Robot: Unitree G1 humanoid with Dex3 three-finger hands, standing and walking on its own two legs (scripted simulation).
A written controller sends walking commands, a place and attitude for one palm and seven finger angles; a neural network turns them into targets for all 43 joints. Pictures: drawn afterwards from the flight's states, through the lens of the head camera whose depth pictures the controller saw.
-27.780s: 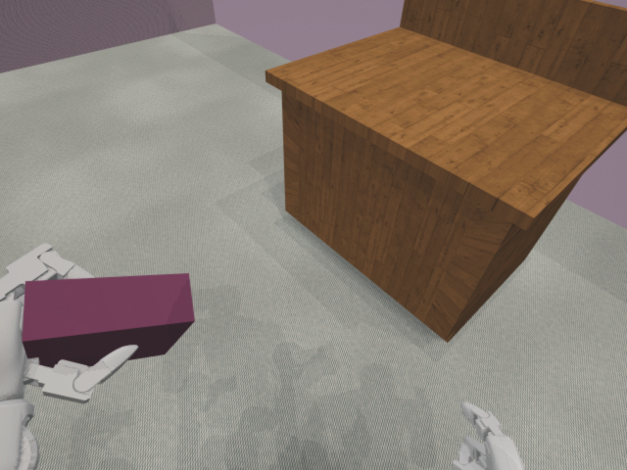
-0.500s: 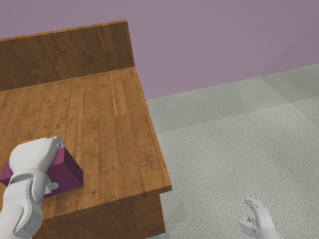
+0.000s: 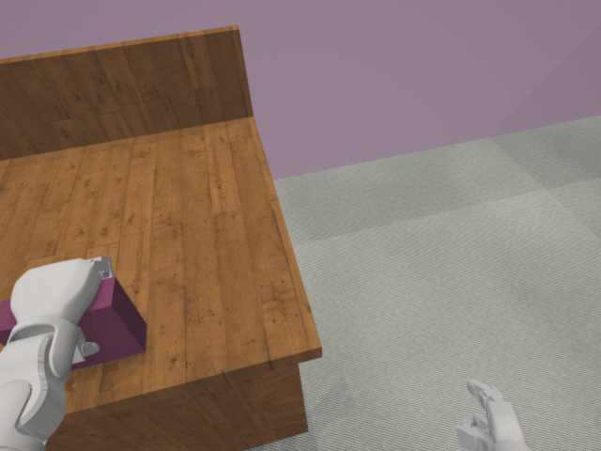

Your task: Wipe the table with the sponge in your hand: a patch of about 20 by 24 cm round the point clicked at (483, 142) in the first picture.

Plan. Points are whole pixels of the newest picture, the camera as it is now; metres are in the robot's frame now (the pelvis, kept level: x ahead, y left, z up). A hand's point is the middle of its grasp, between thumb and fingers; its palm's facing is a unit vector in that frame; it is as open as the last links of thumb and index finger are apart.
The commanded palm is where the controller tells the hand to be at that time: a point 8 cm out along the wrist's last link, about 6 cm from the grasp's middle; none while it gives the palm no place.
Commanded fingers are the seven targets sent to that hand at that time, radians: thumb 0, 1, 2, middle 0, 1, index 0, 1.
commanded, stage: move the sponge above the wiping area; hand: left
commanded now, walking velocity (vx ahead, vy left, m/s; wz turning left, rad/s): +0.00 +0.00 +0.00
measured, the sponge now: (85, 336) +0.22 +0.35 +0.02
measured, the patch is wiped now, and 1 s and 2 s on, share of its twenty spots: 0.00 0.00 0.00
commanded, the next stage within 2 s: none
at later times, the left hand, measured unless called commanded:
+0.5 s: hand (75, 313) +0.23 +0.35 +0.07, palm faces -0.05 +0.00 -1.00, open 9.1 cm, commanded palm +0.20 +0.35 +0.13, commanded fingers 0.00 0.10 1.30 -1.20 -1.60 -1.20 -1.60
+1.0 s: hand (68, 310) +0.22 +0.35 +0.08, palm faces +0.00 +0.01 -1.00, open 9.1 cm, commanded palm +0.19 +0.35 +0.13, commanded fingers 0.00 0.10 1.30 -1.20 -1.60 -1.20 -1.60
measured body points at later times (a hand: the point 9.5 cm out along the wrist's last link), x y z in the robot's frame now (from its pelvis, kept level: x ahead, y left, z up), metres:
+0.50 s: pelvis +0.00 +0.00 +0.00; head +0.00 -0.03 +0.45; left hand +0.22 +0.34 +0.12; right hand +0.22 -0.23 -0.11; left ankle -0.02 +0.08 -0.75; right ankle +0.00 -0.11 -0.75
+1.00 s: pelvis +0.00 +0.00 +0.00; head +0.00 -0.02 +0.45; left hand +0.22 +0.34 +0.13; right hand +0.21 -0.23 -0.11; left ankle -0.02 +0.08 -0.75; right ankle +0.00 -0.11 -0.75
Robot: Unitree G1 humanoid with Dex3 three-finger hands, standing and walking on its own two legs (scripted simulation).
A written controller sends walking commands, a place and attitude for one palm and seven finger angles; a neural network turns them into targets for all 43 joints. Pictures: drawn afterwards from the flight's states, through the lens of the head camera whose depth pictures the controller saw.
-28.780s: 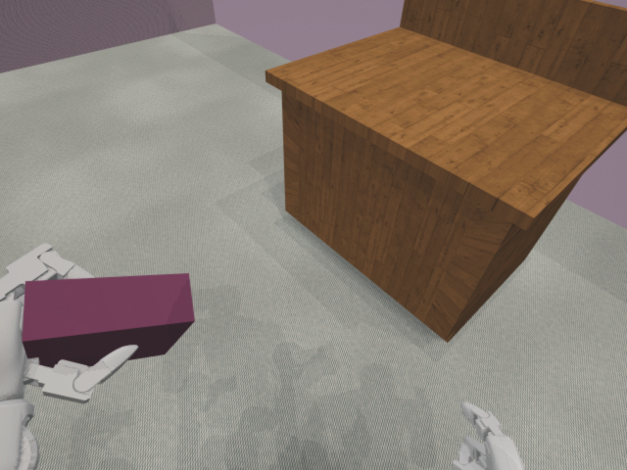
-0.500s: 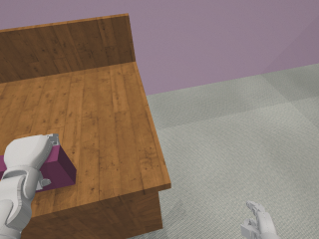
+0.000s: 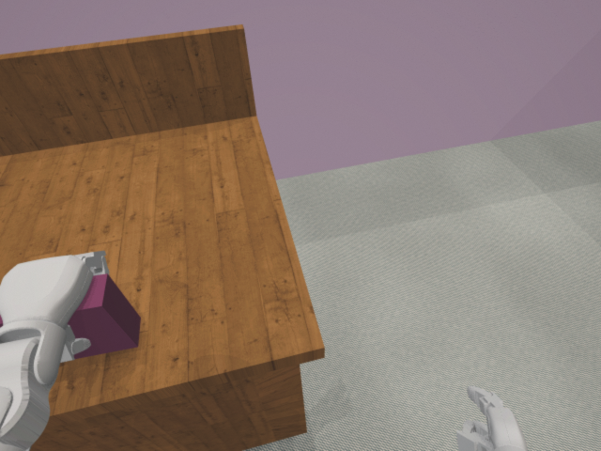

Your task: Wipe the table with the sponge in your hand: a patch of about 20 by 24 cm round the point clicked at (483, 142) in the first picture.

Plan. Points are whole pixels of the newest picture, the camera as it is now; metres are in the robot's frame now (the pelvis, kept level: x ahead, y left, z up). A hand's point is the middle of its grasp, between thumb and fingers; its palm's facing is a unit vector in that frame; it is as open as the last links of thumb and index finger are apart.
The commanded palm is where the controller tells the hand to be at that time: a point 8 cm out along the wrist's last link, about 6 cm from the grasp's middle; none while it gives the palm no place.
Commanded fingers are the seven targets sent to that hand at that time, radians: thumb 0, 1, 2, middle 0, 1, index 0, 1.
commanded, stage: move the sponge above the wiping area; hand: left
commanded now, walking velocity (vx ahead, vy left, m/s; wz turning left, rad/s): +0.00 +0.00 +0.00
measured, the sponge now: (77, 329) +0.22 +0.36 +0.03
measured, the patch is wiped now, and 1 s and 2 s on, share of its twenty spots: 0.00 0.00 0.00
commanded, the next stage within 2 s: lower the sponge onto the table in 1.94 s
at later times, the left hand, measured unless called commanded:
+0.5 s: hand (75, 297) +0.23 +0.34 +0.09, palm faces +0.04 +0.04 -1.00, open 9.1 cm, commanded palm +0.19 +0.34 +0.14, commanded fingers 0.00 0.10 1.30 -1.20 -1.60 -1.20 -1.60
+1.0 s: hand (65, 298) +0.23 +0.35 +0.09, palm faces +0.03 +0.05 -1.00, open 9.1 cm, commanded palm +0.20 +0.34 +0.14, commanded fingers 0.00 0.10 1.30 -1.20 -1.60 -1.20 -1.60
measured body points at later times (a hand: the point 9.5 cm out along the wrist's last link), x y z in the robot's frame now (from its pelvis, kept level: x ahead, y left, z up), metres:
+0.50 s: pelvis +0.00 +0.00 +0.00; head +0.00 -0.03 +0.45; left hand +0.22 +0.33 +0.14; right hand +0.22 -0.22 -0.11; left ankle -0.02 +0.08 -0.75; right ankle +0.00 -0.12 -0.75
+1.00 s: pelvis +0.00 -0.01 +0.00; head +0.00 -0.04 +0.45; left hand +0.22 +0.34 +0.15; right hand +0.22 -0.24 -0.11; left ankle -0.02 +0.08 -0.75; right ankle +0.00 -0.12 -0.75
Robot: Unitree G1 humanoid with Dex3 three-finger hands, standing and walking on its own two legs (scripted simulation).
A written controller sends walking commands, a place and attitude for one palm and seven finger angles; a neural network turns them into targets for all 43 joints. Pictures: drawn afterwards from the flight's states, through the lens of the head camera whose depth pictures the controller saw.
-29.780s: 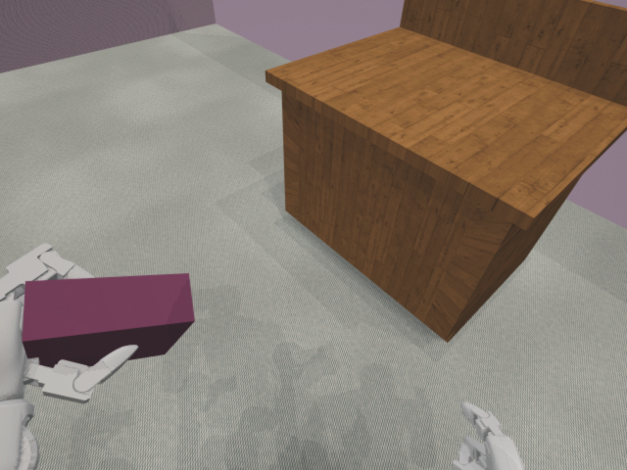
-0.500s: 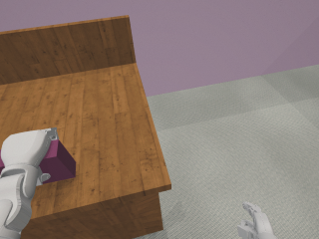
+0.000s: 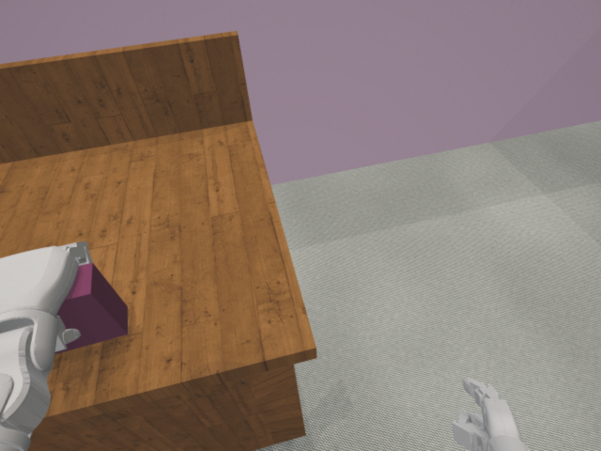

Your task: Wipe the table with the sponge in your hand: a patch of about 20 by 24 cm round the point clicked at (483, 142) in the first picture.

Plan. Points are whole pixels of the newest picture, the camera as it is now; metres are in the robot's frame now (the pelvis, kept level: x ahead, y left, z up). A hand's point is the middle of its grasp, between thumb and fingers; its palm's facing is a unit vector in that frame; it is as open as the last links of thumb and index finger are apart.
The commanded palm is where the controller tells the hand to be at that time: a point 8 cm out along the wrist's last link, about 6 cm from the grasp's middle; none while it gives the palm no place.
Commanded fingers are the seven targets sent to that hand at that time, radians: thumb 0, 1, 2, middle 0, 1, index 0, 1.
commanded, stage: move the sponge above the wiping area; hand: left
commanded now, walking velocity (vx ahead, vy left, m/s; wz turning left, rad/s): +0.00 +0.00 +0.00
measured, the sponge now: (64, 321) +0.22 +0.38 +0.05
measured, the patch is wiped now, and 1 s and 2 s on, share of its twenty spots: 0.00 0.00 0.00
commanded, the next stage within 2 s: lower the sponge onto the table in 0.94 s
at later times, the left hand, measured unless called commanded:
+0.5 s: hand (39, 306) +0.22 +0.38 +0.09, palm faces -0.01 +0.03 -1.00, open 9.1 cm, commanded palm +0.19 +0.37 +0.13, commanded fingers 0.00 0.10 1.30 -1.20 -1.60 -1.20 -1.60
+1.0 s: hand (28, 318) +0.20 +0.40 +0.08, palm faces -0.06 -0.01 -1.00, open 9.1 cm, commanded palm +0.19 +0.37 +0.13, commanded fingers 0.00 0.10 1.30 -1.20 -1.60 -1.20 -1.60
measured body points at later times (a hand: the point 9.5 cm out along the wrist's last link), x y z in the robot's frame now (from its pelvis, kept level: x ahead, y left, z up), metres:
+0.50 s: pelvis +0.01 +0.01 +0.00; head +0.01 -0.03 +0.45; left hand +0.21 +0.38 +0.14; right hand +0.22 -0.23 -0.11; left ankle -0.02 +0.09 -0.75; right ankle +0.00 -0.10 -0.75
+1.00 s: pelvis +0.00 +0.02 +0.00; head +0.00 -0.01 +0.45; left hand +0.20 +0.39 +0.13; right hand +0.22 -0.20 -0.11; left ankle -0.02 +0.09 -0.75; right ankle +0.00 -0.10 -0.75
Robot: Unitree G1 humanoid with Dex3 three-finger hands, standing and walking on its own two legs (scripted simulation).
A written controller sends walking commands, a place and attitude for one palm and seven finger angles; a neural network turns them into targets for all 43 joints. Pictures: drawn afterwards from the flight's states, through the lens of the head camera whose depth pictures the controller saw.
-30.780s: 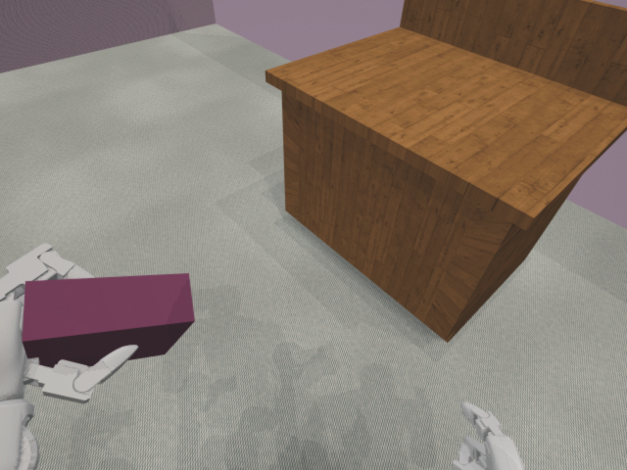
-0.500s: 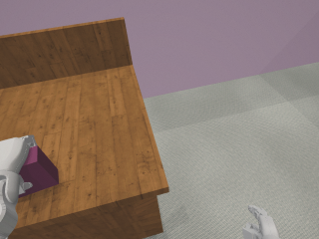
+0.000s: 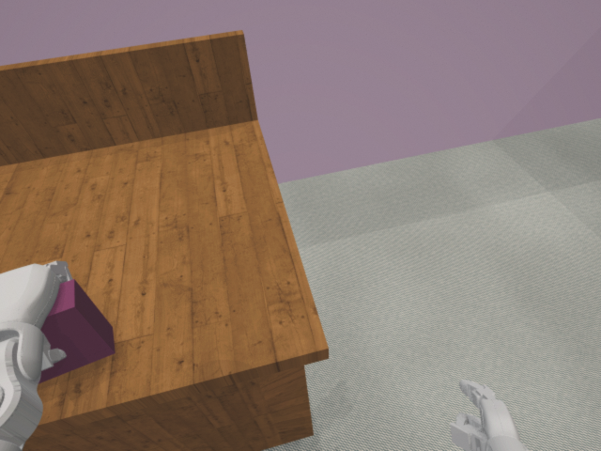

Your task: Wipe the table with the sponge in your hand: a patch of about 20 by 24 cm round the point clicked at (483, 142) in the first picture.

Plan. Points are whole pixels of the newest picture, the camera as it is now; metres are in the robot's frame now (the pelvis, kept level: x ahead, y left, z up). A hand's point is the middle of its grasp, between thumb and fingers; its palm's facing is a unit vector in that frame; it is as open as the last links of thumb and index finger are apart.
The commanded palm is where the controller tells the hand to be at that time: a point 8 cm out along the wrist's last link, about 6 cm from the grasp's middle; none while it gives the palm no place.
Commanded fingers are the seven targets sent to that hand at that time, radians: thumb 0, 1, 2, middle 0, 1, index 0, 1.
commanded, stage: lower the sponge onto the table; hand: left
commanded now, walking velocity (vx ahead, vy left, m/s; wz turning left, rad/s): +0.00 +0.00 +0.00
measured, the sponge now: (49, 345) +0.20 +0.39 +0.03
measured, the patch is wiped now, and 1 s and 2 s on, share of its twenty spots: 0.00 0.00 0.10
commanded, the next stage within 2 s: wipe forward along the first lane in 1.36 s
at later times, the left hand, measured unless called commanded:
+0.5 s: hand (59, 329) +0.21 +0.36 +0.06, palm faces -0.14 -0.05 -0.99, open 9.1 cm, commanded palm +0.20 +0.35 +0.12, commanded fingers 0.00 0.10 1.30 -1.20 -1.60 -1.20 -1.60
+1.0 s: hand (66, 349) +0.19 +0.36 +0.03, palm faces -0.19 -0.06 -0.98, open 9.1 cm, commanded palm +0.19 +0.35 +0.10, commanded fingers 0.00 0.10 1.30 -1.20 -1.60 -1.20 -1.60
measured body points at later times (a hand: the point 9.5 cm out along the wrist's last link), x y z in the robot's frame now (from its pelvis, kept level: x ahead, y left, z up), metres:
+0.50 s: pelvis +0.00 +0.00 +0.00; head +0.01 -0.04 +0.45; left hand +0.21 +0.36 +0.12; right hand +0.21 -0.24 -0.11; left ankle -0.01 +0.07 -0.75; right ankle +0.00 -0.12 -0.75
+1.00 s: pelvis +0.00 -0.01 +0.00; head +0.01 -0.04 +0.45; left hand +0.20 +0.36 +0.08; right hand +0.21 -0.25 -0.11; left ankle -0.01 +0.07 -0.75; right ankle +0.00 -0.12 -0.75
